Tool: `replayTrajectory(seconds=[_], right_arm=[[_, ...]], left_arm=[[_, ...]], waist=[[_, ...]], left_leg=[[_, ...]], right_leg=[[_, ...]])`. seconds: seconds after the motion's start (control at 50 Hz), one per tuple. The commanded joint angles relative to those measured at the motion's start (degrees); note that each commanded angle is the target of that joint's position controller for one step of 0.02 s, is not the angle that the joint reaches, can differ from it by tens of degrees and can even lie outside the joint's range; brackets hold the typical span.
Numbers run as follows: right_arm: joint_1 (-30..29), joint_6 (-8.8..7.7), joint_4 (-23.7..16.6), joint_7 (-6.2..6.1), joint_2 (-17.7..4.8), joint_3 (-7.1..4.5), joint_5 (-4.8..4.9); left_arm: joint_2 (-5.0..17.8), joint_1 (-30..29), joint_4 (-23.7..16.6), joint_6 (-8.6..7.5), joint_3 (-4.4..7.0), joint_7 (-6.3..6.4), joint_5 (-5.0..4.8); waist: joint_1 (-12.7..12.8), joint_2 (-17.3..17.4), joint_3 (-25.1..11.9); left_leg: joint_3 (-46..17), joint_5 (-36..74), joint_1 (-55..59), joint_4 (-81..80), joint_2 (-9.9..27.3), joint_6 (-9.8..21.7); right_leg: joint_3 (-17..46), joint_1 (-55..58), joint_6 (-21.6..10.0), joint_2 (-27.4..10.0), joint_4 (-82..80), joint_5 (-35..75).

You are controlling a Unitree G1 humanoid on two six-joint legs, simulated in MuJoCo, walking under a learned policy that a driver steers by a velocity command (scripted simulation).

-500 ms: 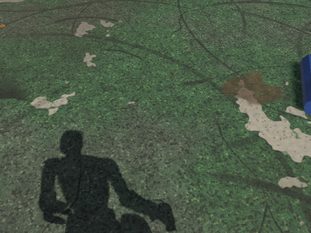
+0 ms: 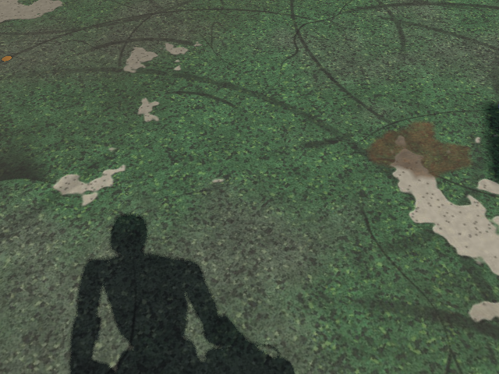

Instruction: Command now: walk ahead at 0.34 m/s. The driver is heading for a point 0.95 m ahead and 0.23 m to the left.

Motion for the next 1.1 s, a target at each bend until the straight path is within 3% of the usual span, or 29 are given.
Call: replayTrajectory(seconds=[0.02, 0.04, 0.06, 0.08, 0.14, 0.2, 0.24, 0.28, 0.32, 0.34, 0.36, 0.38, 0.4, 0.42, 0.44, 0.48, 0.58, 0.72, 0.84, 0.88, 0.92, 0.94, 0.96, 0.98, 1.0, 1.02, 1.04, 1.06, 1.1], right_arm=[[-6.2, -2.82, -5.4, 1.01, -4.3, -0.68, -0.44], [-10.5, -3.48, -7.2, 1.32, -4.1, -0.51, -0.53], [-14.6, -3.66, -9.1, 1.56, -5.0, -0.72, 0.25], [-16.4, -3.46, -10.1, 1.95, -4.8, -0.67, 1.24], [-16.7, -3.01, -11.4, 2.57, -3.4, -0.37, 0.83], [-14.4, -2.09, -11.2, 3.26, -1.8, 0.41, -0.45], [-13.9, -1.12, -11.1, 2.82, -4.1, -0.4, -0.12], [-11.4, -0.37, -10.6, 2.15, -6.3, -1.48, -0.05], [0.5, -0.02, -7.1, 1.75, -9.4, -3.81, 0.08], [8.9, 0.23, -5.2, 1.5, -12.7, -5.05, -0.12], [11.7, 0.04, -4.2, 2.11, -18.4, -5.28, -1.15], [9.1, -0.72, -4.7, 2.75, -13.8, -3.96, -0.77], [2.7, -1.54, -6.0, 2.95, -10.7, -3.01, -0.67], [-2.3, -2.08, -7.1, 3.12, -9.1, -2.47, -1.18], [-5.7, -2.36, -7.5, 3.29, -8.0, -2.13, -1.96], [-7.3, -2.49, -7.1, 3.11, -5.8, -1.51, -2.44], [-0.6, -2.48, -4.7, 1.23, -8.0, -1.98, -1.99], [5.7, -1.52, -2.8, -0.16, -8.1, -1.98, -1.2], [9.5, 0.28, -0.6, -0.21, -8.9, -2.79, -0.8], [8.1, 0.7, -1.0, -0.2, -9.9, -3.24, -0.73], [6.2, 1.24, -1.8, -0.16, -9.1, -2.86, -0.89], [6.8, 1.1, -3.5, -0.05, -6.9, -1.74, -1.89], [13.5, -0.27, -3.7, 0.58, 1.4, 0.51, -1.57], [9.1, -1.69, -3.2, 0.63, -5.1, -1.0, 0.3], [3.6, -2.49, -5.2, 0.63, -8.3, -2.03, 1.7], [0.8, -2.63, -5.7, 0.19, -8.4, -2.18, 1.58], [-0.3, -2.23, -5.7, -0.19, -7.8, -2.64, 0.84], [1.2, -1.3, -5.3, -0.19, -6.6, -2.89, 0.66], [2.8, 0.33, -5.0, 0.01, -3.5, -2.71, 0.78]], left_arm=[[9.6, 9.2, 1.2, -2.24, 2.38, -0.84, -0.69], [11.8, 17.1, 3.2, -2.14, 3.09, -1.12, -0.02], [10.6, 18.5, 3.5, -2.3, 2.44, -1.22, 1.0], [8.5, 16.4, 3.2, -2.35, 1.57, -1.01, 1.25], [5.8, 10.2, 1.4, -1.17, -0.07, -0.11, 0.92], [9.1, 1.9, -1.8, -0.09, 0.42, 1.2, 1.11], [11.7, 5.4, -0.6, -0.56, 1.37, 1.25, 0.52], [11.3, 5.9, 0.1, -0.54, 1.47, 1.17, -0.08], [9.3, 6.3, 0.2, 0.19, 0.96, 1.1, 0.8], [6.3, 7.4, -0.7, 0.71, -0.03, 1.18, 2.19], [-3.2, 15.1, -2.0, -0.22, -2.21, 1.0, 2.08], [1.7, 12.9, -2.0, -1.39, -1.13, 0.56, 0.06], [5.7, 7.0, -4.0, -2.1, -0.17, 0.23, -1.43], [6.9, 2.8, -5.1, -2.29, 0.0, 0.55, -1.07], [7.2, 2.0, -5.1, -2.0, 0.52, 1.01, 0.07], [6.2, 4.4, -4.4, -0.7, 0.94, 1.01, 0.55], [5.5, -3.8, -6.8, 0.3, 1.47, 1.03, 1.49], [3.9, -15.8, -10.0, -0.67, 0.89, -0.41, 1.12], [4.1, -22.2, -13.3, -1.68, 0.06, -2.31, 0.43], [6.2, -18.8, -12.9, -1.97, 0.74, -2.61, 0.37], [10.7, -3.3, -8.3, -2.07, 3.23, -2.15, 0.54], [15.2, 8.2, -6.1, -1.97, 4.5, -1.5, 1.46], [17.8, 11.2, -4.8, -1.6, 4.88, -1.63, 1.54], [12.2, 10.1, -5.2, -1.73, 3.3, -1.48, 1.29], [9.7, 5.2, -6.1, -1.96, 2.54, -1.11, 1.31], [8.1, 0.6, -6.9, -2.22, 1.97, -1.04, 1.59], [6.2, -2.2, -7.1, -2.51, 1.54, -1.18, 2.01], [4.5, -3.6, -6.9, -2.77, 1.02, -1.25, 2.6], [4.6, -3.5, -5.9, -3.0, 1.16, -1.21, 2.74]], waist=[[4.6, -7.9, 1.9], [8.6, -12.8, -0.2], [9.4, -13.3, 1.8], [7.7, -8.3, 3.5], [3.9, -4.2, 6.8], [0.8, -7.3, 5.8], [0.3, -8.2, 5.2], [-1.9, -7.3, 5.3], [-8.0, -5.5, -1.3], [-11.0, 1.4, -6.4], [-5.3, 22.3, -13.5], [-5.3, 17.2, -11.5], [-4.2, 11.8, -2.8], [-3.2, 6.0, -0.1], [-1.3, 4.1, 0.7], [1.5, 6.4, 0.1], [0.4, 1.2, 3.3], [-3.1, 1.6, 5.4], [-4.4, 2.7, 7.2], [-1.9, 4.5, 4.8], [5.8, 5.2, -5.0], [9.2, -0.9, -14.3], [5.1, -16.2, -21.6], [7.6, -10.9, -19.3], [6.8, -9.4, -11.0], [4.9, -5.1, -6.9], [3.3, -4.2, -3.6], [1.3, -5.3, -2.4], [-0.2, -5.8, -0.5]], left_leg=[[1.8, 17.2, -16.6, 8.0, -2.2, 3.2], [3.0, 12.3, -29.2, 21.1, -3.7, 1.0], [-0.2, -9.5, -41.1, 32.5, -2.9, 1.3], [-2.8, -10.4, -47.4, 37.8, 1.1, 2.6], [-1.7, -0.7, -45.9, 29.5, 7.0, 2.4], [3.5, 16.5, -17.4, 7.1, 3.5, -0.5], [5.1, 22.4, -8.5, 3.1, 1.0, -1.2], [4.4, 22.0, -6.4, -0.7, 0.4, 0.2], [5.7, 18.4, 6.6, -0.9, -1.7, 3.0], [-3.4, 11.9, 17.0, -2.6, 5.3, 5.5], [-35.1, -3.4, 26.7, -17.5, 19.1, 14.8], [-48.4, -16.2, 22.8, -28.3, 20.9, 15.5], [-41.0, -16.4, 15.7, -27.7, 20.3, 13.0], [-32.4, -8.3, 8.7, -26.7, 18.1, 11.6], [-24.7, -0.9, 2.9, -26.4, 15.3, 10.4], [-16.6, 5.3, -1.6, -28.5, 11.8, 9.5], [-11.9, 12.4, 1.6, -32.5, 12.6, 12.0], [-4.0, 18.6, 5.9, -33.0, 10.7, 10.5], [-2.6, 26.5, 16.1, -27.7, 13.8, 10.0], [-2.3, 39.2, 17.7, -22.9, 14.1, 8.9], [1.2, 55.5, 13.4, -5.4, 10.1, 6.3], [2.8, 39.2, -1.0, 13.3, 6.7, 4.3], [0.9, -3.5, -23.7, 32.6, -4.8, 0.6], [-7.5, -6.8, -29.3, 39.6, -2.5, 1.8], [-6.6, -1.8, -32.8, 40.2, 0.5, 2.8], [-5.2, 3.8, -30.4, 37.6, 3.7, 2.9], [-5.0, 7.4, -27.9, 34.2, 5.4, 2.7], [-5.5, 9.7, -24.4, 32.4, 6.8, 2.8], [-5.3, 11.2, -22.4, 30.2, 7.5, 2.6]], right_leg=[[16.7, 13.2, -10.2, -8.3, -11.0, 13.8], [29.7, 24.7, -15.3, -16.0, -16.6, 19.5], [37.7, 29.4, -18.6, -22.9, -19.0, 26.1], [35.1, 30.2, -17.7, -23.7, -17.4, 25.5], [22.8, 21.3, -11.5, -20.2, -23.6, 20.3], [7.0, -0.2, -6.6, -10.7, -29.4, 16.1], [6.4, -1.8, -6.6, -12.1, -31.4, 13.2], [5.2, 2.5, -5.0, -13.3, -27.0, 20.1], [1.4, 2.8, -2.2, -11.1, -9.8, 34.9], [-1.4, -4.8, 0.2, -7.8, 8.6, 27.3], [-0.2, -19.0, 2.5, 2.4, 31.0, -7.0], [6.6, -25.1, 1.4, 1.3, 40.2, -8.4], [5.6, -29.9, -0.8, -2.4, 42.6, -3.4], [4.9, -28.3, -2.1, -5.6, 40.2, 2.5], [4.7, -24.8, -2.5, -8.0, 36.4, 6.7], [5.1, -18.8, -2.7, -9.9, 30.6, 10.0], [4.2, -27.7, 0.0, -10.0, 17.6, 18.8], [0.9, -27.5, 2.3, -7.5, -0.1, 31.7], [-0.1, -27.0, 0.2, -5.9, -8.2, 24.6], [-1.7, -20.2, -1.5, -3.8, -9.6, 20.2], [-3.9, 1.9, -4.7, -0.7, -10.0, 20.2], [9.2, 22.3, -8.8, -12.3, -7.5, 19.7], [37.4, 39.6, -17.4, -25.4, -15.2, 6.8], [39.6, 37.0, -15.4, -24.2, -19.4, 1.9], [29.5, 29.5, -12.3, -22.6, -20.3, 5.6], [22.2, 20.9, -10.6, -20.6, -22.1, 11.2], [17.0, 14.1, -9.5, -18.6, -24.3, 14.5], [12.5, 10.0, -8.5, -16.8, -26.2, 16.4], [7.4, 5.8, -8.6, -15.8, -28.8, 19.6]])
